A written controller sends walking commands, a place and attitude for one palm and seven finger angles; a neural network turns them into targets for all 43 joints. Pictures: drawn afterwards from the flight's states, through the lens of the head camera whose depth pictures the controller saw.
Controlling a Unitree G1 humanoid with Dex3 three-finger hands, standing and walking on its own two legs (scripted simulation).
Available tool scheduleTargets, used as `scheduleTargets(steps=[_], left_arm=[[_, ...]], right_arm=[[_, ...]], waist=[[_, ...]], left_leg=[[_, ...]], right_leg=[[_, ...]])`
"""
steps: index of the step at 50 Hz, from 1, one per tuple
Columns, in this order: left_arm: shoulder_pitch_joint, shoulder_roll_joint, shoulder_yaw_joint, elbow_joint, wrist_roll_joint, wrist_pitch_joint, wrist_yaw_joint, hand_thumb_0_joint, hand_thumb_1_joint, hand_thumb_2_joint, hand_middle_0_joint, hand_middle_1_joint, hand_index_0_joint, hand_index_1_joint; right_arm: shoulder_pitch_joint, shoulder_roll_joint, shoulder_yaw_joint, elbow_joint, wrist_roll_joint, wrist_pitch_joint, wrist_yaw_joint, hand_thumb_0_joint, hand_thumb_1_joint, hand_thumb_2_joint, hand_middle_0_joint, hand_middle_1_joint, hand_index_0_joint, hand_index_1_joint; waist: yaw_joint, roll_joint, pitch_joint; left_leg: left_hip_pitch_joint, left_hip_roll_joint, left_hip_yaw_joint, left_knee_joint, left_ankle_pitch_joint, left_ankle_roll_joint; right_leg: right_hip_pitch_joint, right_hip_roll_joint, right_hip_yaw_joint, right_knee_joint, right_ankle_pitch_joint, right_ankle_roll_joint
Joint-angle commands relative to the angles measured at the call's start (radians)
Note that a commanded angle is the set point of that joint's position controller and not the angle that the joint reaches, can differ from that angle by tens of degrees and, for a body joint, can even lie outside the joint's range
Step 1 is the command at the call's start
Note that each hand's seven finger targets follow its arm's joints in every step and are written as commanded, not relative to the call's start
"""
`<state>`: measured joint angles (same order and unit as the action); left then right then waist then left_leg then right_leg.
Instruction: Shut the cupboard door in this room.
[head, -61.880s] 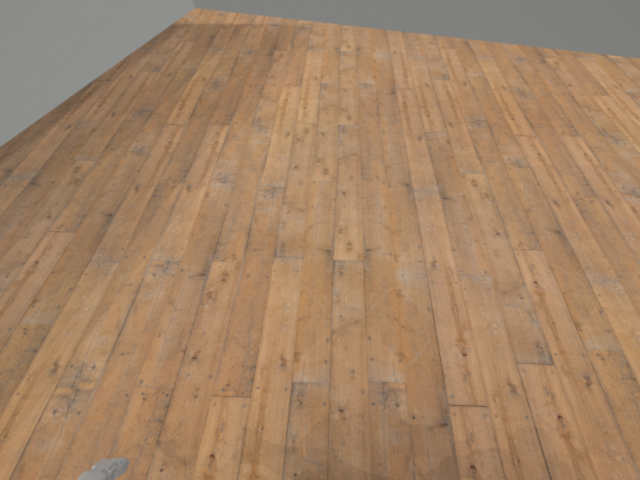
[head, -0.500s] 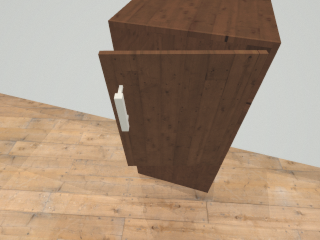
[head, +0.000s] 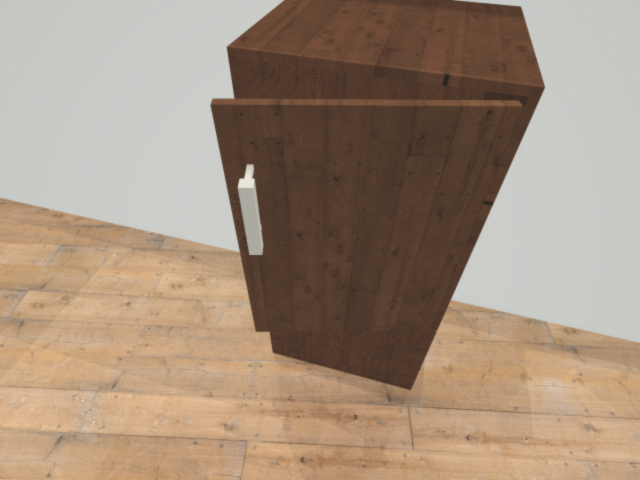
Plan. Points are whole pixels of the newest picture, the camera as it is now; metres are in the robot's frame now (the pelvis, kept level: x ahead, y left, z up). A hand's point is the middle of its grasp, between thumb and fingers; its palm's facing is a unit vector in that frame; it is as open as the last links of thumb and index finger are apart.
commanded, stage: look again from close up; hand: left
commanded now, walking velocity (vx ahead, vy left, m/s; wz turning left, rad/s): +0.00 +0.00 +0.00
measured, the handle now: (253, 210) +0.50 +0.13 +0.06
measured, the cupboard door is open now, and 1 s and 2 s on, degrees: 17 17 17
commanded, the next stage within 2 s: shuffle to correct the standing spot in 0.16 s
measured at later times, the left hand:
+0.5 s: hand out of the picture -0.04 +0.16 -0.18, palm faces +0.02 -0.99 -0.15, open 7.4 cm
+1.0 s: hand out of the picture +0.07 +0.12 -0.18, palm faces +0.07 -0.98 -0.16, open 7.4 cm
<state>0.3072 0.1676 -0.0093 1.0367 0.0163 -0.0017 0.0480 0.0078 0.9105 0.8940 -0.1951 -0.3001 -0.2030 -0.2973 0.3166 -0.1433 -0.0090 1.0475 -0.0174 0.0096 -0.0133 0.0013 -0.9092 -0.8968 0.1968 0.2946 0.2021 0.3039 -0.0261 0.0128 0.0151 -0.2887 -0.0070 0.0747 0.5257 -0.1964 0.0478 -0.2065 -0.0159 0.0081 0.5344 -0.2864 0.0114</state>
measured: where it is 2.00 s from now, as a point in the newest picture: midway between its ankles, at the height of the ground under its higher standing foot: outside the picture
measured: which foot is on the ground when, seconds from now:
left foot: down 0.00-0.92, up 0.94-1.00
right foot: down 0.00-1.00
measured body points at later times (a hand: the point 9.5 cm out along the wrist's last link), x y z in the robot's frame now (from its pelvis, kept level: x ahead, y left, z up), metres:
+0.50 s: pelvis +0.00 +0.00 +0.00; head -0.01 +0.01 +0.45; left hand -0.04 +0.21 -0.16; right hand +0.02 -0.24 -0.14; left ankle +0.06 +0.09 -0.73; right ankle +0.01 -0.14 -0.73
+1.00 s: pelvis +0.06 -0.05 +0.00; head +0.08 -0.03 +0.45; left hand +0.07 +0.17 -0.16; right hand +0.06 -0.28 -0.15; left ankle +0.05 +0.06 -0.70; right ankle +0.02 -0.14 -0.73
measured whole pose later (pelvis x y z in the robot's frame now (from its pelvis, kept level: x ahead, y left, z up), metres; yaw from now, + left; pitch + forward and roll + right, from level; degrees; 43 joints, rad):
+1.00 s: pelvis +0.06 -0.05 +0.00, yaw +1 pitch +1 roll -1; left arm 0.33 0.16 0.04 0.99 0.03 -0.02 0.02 0.00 0.91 0.89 -0.19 -0.30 -0.20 -0.30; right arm 0.31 -0.12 -0.04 1.08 -0.02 0.01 -0.04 0.00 -0.91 -0.90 0.20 0.29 0.20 0.30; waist 0.00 -0.03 0.01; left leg -0.40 0.05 0.05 0.84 -0.47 0.02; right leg -0.19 0.02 -0.13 0.52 -0.35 -0.06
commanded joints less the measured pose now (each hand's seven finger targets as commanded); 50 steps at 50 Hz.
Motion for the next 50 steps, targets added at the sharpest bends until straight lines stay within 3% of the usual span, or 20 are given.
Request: scheduleTargets(steps=[1,5,13,16,20,25,30,33,36,38,39,40,41,43,44,45,46,47,48,50], left_arm=[[0.086,0.088,0.016,-0.055,0.01,-0.007,-0.001,0.0,0.9,0.9,-0.2,-0.3,-0.2,-0.3],[0.089,0.105,0.02,-0.069,0.009,-0.013,-0.004,0.0,0.9,0.9,-0.2,-0.3,-0.2,-0.3],[0.109,0.11,0.016,-0.05,0.009,-0.02,-0.01,0.0,0.9,0.9,-0.2,-0.3,-0.2,-0.3],[0.146,0.074,0.008,-0.021,0.009,-0.013,-0.014,0.0,0.9,0.9,-0.2,-0.3,-0.2,-0.3],[0.175,0.064,0.019,-0.017,0.019,0.004,-0.029,0.0,0.9,0.9,-0.2,-0.3,-0.2,-0.3],[0.198,0.069,0.031,-0.03,0.019,0.007,-0.04,0.0,0.9,0.9,-0.2,-0.3,-0.2,-0.3],[0.176,0.09,0.04,-0.044,0.012,0.004,-0.038,0.0,0.9,0.9,-0.2,-0.3,-0.2,-0.3],[0.17,0.089,0.045,-0.048,0.01,0.004,-0.038,0.0,0.9,0.9,-0.2,-0.3,-0.2,-0.3],[0.174,0.069,0.045,-0.054,0.012,0.004,-0.04,0.0,0.9,0.9,-0.2,-0.3,-0.2,-0.3],[0.167,0.053,0.047,-0.06,0.015,0.005,-0.045,0.0,0.9,0.9,-0.2,-0.3,-0.2,-0.3],[0.156,0.044,0.047,-0.066,0.02,0.005,-0.046,0.0,0.9,0.9,-0.2,-0.3,-0.2,-0.3],[0.141,0.033,0.047,-0.068,0.021,0.005,-0.048,0.0,0.9,0.9,-0.2,-0.3,-0.2,-0.3],[0.13,0.033,0.048,-0.073,0.021,0.004,-0.05,0.0,0.9,0.9,-0.2,-0.3,-0.2,-0.3],[0.175,0.023,0.053,-0.052,0.019,-0.002,-0.05,0.0,0.9,0.9,-0.2,-0.3,-0.2,-0.3],[0.205,0.041,0.057,-0.039,0.016,-0.006,-0.047,0.0,0.9,0.9,-0.2,-0.3,-0.2,-0.3],[0.237,0.082,0.064,-0.027,0.017,-0.009,-0.04,0.0,0.9,0.9,-0.2,-0.3,-0.2,-0.3],[0.258,0.118,0.074,-0.019,0.018,-0.011,-0.03,0.0,0.9,0.9,-0.2,-0.3,-0.2,-0.3],[0.262,0.105,0.072,-0.016,0.02,-0.012,-0.023,0.0,0.9,0.9,-0.2,-0.3,-0.2,-0.3],[0.243,0.09,0.065,-0.018,0.024,-0.012,-0.019,0.0,0.9,0.9,-0.2,-0.3,-0.2,-0.3],[0.197,0.075,0.056,-0.025,0.023,-0.02,-0.01,0.0,0.9,0.9,-0.2,-0.3,-0.2,-0.3]], right_arm=[[0.007,-0.143,-0.036,-0.076,-0.003,-0.018,0.0,0.0,-0.9,-0.9,0.2,0.3,0.2,0.3],[0.004,-0.153,-0.037,-0.078,-0.001,-0.02,0.003,0.0,-0.9,-0.9,0.2,0.3,0.2,0.3],[-0.026,-0.171,-0.033,-0.065,0.005,-0.034,0.001,0.0,-0.9,-0.9,0.2,0.3,0.2,0.3],[-0.008,-0.153,-0.028,-0.041,0.0,-0.028,0.0,0.0,-0.9,-0.9,0.2,0.3,0.2,0.3],[-0.032,-0.198,-0.047,-0.05,-0.003,-0.017,-0.009,0.0,-0.9,-0.9,0.2,0.3,0.2,0.3],[-0.042,-0.181,-0.054,-0.062,-0.006,-0.016,-0.015,0.0,-0.9,-0.9,0.2,0.3,0.2,0.3],[-0.014,-0.119,-0.042,-0.057,-0.006,-0.024,-0.018,0.0,-0.9,-0.9,0.2,0.3,0.2,0.3],[-0.001,-0.101,-0.036,-0.049,-0.005,-0.035,-0.021,0.0,-0.9,-0.9,0.2,0.3,0.2,0.3],[0.02,-0.121,-0.04,-0.034,-0.006,-0.042,-0.023,0.0,-0.9,-0.9,0.2,0.3,0.2,0.3],[0.047,-0.169,-0.055,-0.024,-0.007,-0.041,-0.028,0.0,-0.9,-0.9,0.2,0.3,0.2,0.3],[0.063,-0.191,-0.064,-0.024,-0.008,-0.041,-0.031,0.0,-0.9,-0.9,0.2,0.3,0.2,0.3],[0.059,-0.196,-0.067,-0.027,-0.01,-0.04,-0.032,0.0,-0.9,-0.9,0.2,0.3,0.2,0.3],[0.062,-0.185,-0.066,-0.028,-0.011,-0.04,-0.033,0.0,-0.9,-0.9,0.2,0.3,0.2,0.3],[0.021,-0.172,-0.061,-0.034,-0.011,-0.038,-0.034,0.0,-0.9,-0.9,0.2,0.3,0.2,0.3],[0.004,-0.143,-0.055,-0.036,-0.007,-0.038,-0.031,0.0,-0.9,-0.9,0.2,0.3,0.2,0.3],[-0.008,-0.097,-0.046,-0.05,-0.002,-0.042,-0.027,0.0,-0.9,-0.9,0.2,0.3,0.2,0.3],[-0.036,-0.046,-0.035,-0.066,-0.003,-0.04,-0.029,0.0,-0.9,-0.9,0.2,0.3,0.2,0.3],[-0.087,-0.062,-0.04,-0.079,-0.005,-0.033,-0.029,0.0,-0.9,-0.9,0.2,0.3,0.2,0.3],[-0.086,-0.052,-0.042,-0.077,-0.004,-0.033,-0.028,0.0,-0.9,-0.9,0.2,0.3,0.2,0.3],[-0.073,-0.019,-0.032,-0.063,-0.002,-0.031,-0.018,0.0,-0.9,-0.9,0.2,0.3,0.2,0.3]], waist=[[0.023,-0.031,0.102],[0.017,-0.063,0.082],[0.026,-0.003,0.062],[0.021,0.016,0.033],[0.034,0.045,0.068],[0.038,0.017,0.082],[0.016,-0.115,0.084],[0.011,-0.104,0.073],[0.011,-0.003,0.062],[0.005,0.149,0.078],[0.002,0.182,0.071],[0.006,0.19,0.08],[0.011,0.138,0.073],[0.049,0.076,0.027],[0.065,0.014,0.014],[0.076,-0.125,0.003],[0.091,-0.311,0.026],[0.105,-0.275,0.071],[0.086,-0.172,0.077],[0.062,-0.075,0.046]], left_leg=[[-0.084,0.111,-0.193,-0.217,-0.326,-0.003],[-0.047,0.098,-0.184,-0.195,-0.286,-0.007],[-0.03,0.115,-0.197,-0.233,-0.262,-0.004],[-0.003,0.14,-0.209,-0.261,-0.343,-0.002],[-0.056,0.199,-0.254,-0.293,-0.451,0.03],[-0.087,0.167,-0.194,-0.207,-0.42,0.02],[-0.062,0.088,-0.07,-0.012,-0.259,-0.009],[-0.042,0.082,-0.044,0.022,-0.187,-0.011],[0.009,0.146,-0.125,-0.067,-0.186,0.01],[0.04,0.261,-0.284,-0.193,-0.244,0.064],[0.057,0.314,-0.359,-0.24,-0.234,0.099],[0.052,0.339,-0.381,-0.258,-0.196,0.126],[0.039,0.342,-0.38,-0.243,-0.115,0.14],[-0.035,0.267,-0.257,-0.14,-0.026,0.091],[-0.12,0.201,-0.167,-0.059,-0.05,0.049],[-0.232,0.103,-0.048,0.066,-0.12,0.008],[-0.322,0.015,0.057,0.229,-0.246,-0.022],[-0.354,0.027,0.013,0.38,-0.361,-0.013],[-0.375,0.036,-0.003,0.464,-0.351,-0.014],[-0.337,0.035,0.008,0.426,-0.32,-0.03]], right_leg=[[-0.122,-0.037,0.069,-0.112,-0.171,-0.053],[-0.159,-0.051,0.1,-0.142,-0.197,-0.056],[-0.108,-0.052,0.083,-0.149,-0.081,-0.05],[-0.097,-0.029,0.041,-0.125,-0.104,-0.04],[-0.101,0.0,-0.014,-0.046,-0.098,-0.041],[-0.118,-0.021,0.043,-0.115,-0.156,-0.061],[-0.175,-0.085,0.165,-0.222,-0.23,-0.104],[-0.165,-0.085,0.156,-0.197,-0.154,-0.114],[-0.184,-0.033,0.079,-0.113,-0.12,-0.094],[-0.239,0.021,-0.023,0.042,-0.087,-0.061],[-0.254,0.03,-0.065,0.113,-0.097,-0.049],[-0.256,0.016,-0.072,0.148,-0.124,-0.046],[-0.223,0.003,-0.065,0.128,-0.128,-0.049],[-0.04,-0.001,-0.078,-0.053,-0.021,-0.046],[0.069,-0.037,-0.037,-0.126,0.027,-0.053],[0.168,-0.128,0.063,-0.178,0.055,-0.085],[0.2,-0.236,0.191,-0.251,0.165,-0.138],[0.158,-0.297,0.223,-0.26,0.34,-0.179],[0.178,-0.295,0.193,-0.224,0.471,-0.235],[0.208,-0.257,0.089,-0.15,0.709,-0.245]])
